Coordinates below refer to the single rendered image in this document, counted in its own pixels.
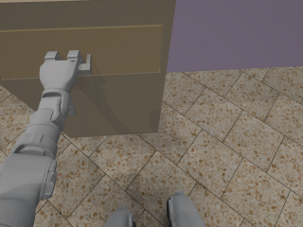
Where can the robot left shin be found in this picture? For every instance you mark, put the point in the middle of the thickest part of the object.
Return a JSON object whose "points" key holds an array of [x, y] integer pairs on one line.
{"points": [[120, 208]]}

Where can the right robot thigh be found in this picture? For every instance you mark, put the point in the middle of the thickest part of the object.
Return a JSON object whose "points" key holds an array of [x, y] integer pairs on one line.
{"points": [[183, 211]]}

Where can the drawer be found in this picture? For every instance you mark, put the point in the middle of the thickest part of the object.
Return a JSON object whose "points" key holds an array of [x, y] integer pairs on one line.
{"points": [[114, 49]]}

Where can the left robot upper arm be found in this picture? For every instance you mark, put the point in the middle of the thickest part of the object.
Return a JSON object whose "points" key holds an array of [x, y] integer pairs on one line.
{"points": [[25, 181]]}

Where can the handle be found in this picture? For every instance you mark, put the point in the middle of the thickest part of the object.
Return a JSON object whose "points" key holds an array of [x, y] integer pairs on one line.
{"points": [[85, 69]]}

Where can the cabinet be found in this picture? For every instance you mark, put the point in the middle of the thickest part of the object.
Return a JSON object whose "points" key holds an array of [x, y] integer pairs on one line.
{"points": [[106, 104]]}

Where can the robot left hand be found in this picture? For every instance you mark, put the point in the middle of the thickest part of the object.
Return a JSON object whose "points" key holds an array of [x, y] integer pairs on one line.
{"points": [[56, 73]]}

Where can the left robot forearm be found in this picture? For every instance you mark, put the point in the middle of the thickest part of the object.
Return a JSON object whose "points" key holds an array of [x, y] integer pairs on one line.
{"points": [[44, 128]]}

